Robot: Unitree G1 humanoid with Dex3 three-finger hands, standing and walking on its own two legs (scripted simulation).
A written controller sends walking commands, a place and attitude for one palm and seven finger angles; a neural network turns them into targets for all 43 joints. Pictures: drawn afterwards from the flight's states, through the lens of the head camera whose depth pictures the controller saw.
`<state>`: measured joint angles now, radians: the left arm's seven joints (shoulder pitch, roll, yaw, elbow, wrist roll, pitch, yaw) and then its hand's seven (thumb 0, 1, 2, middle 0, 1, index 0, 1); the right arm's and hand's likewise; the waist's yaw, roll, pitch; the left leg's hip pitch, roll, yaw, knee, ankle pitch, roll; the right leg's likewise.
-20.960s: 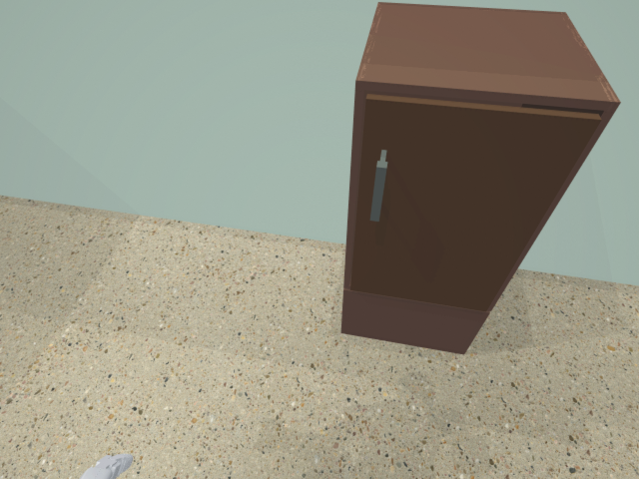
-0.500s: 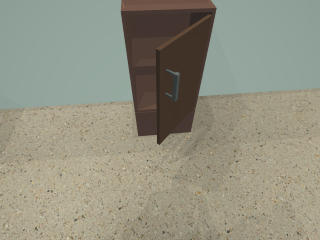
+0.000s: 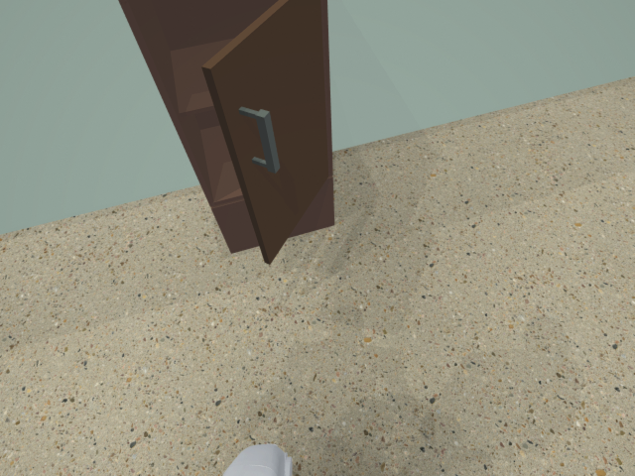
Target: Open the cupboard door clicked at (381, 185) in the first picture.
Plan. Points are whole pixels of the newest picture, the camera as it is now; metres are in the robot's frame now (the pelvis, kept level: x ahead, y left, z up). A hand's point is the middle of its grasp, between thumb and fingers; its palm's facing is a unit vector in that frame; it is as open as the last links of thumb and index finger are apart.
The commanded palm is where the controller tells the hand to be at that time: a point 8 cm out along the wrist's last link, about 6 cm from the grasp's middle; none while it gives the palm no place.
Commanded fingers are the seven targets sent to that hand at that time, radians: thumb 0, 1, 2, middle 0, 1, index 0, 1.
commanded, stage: walk to a spot facing it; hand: left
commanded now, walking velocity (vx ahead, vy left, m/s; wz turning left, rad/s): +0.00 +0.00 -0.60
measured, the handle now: (260, 140) +0.68 +0.18 -0.03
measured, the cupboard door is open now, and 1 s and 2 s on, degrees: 46 46 46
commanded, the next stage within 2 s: none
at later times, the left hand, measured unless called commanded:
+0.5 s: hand out of the picture +0.12 +0.25 -0.17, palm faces -0.20 -0.95 -0.23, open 7.4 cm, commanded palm none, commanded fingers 0.00 0.90 0.90 -0.20 -0.30 -0.20 -0.30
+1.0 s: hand (259, 432) +0.19 +0.12 -0.15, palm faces -0.57 -0.80 -0.22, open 7.4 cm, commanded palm none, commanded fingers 0.00 0.90 0.90 -0.20 -0.30 -0.20 -0.30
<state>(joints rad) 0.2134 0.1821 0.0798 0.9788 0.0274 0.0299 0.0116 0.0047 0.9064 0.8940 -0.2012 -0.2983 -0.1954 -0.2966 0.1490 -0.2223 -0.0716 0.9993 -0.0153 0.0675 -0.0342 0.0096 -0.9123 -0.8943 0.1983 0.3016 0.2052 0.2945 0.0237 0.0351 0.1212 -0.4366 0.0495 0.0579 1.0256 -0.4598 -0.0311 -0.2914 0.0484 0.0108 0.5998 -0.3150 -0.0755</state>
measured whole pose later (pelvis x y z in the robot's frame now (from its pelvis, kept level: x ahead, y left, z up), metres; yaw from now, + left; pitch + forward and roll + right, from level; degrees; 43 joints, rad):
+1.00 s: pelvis +0.02 +0.00 +0.01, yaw -36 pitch +1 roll +0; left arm 0.22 0.19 0.06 0.93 0.03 0.01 -0.02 0.01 0.90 0.89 -0.20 -0.30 -0.20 -0.30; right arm 0.24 -0.24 -0.07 0.92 -0.02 0.03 0.01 0.01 -0.91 -0.89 0.20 0.30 0.20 0.29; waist -0.01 0.01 0.06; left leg -0.46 0.07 0.06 0.87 -0.37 -0.06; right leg -0.23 0.04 0.07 0.47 -0.25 -0.05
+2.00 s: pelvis +0.23 -0.33 +0.01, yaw -55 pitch +0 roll +0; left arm 0.40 0.14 0.04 1.13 0.02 -0.08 0.01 0.00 0.92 0.89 -0.20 -0.30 -0.19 -0.30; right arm 0.08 -0.19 -0.06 0.99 -0.02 -0.01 0.02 0.01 -0.93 -0.90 0.19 0.30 0.20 0.29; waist 0.04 0.00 0.05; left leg -0.56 0.10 0.09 0.76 -0.17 -0.02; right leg 0.04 0.07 -0.12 0.28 -0.33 -0.09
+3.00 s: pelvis +0.49 -0.73 -0.02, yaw -46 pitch +0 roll -2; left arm 0.39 0.15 0.04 1.10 0.02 -0.04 0.00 0.00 0.92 0.89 -0.20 -0.30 -0.20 -0.30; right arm 0.11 -0.23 -0.05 0.94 -0.03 -0.03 0.03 0.01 -0.93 -0.90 0.19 0.30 0.20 0.29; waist 0.01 -0.02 0.10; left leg -0.47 0.05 0.15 0.64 -0.15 0.08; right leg -0.07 -0.10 -0.29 0.73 -0.51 0.04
